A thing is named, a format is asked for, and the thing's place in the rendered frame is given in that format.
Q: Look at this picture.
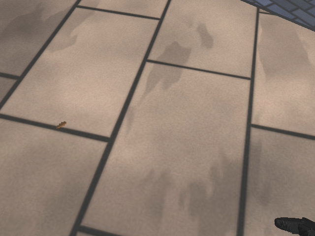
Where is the robot right hand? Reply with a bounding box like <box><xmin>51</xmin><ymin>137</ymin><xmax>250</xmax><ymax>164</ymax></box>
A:
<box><xmin>275</xmin><ymin>217</ymin><xmax>315</xmax><ymax>236</ymax></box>

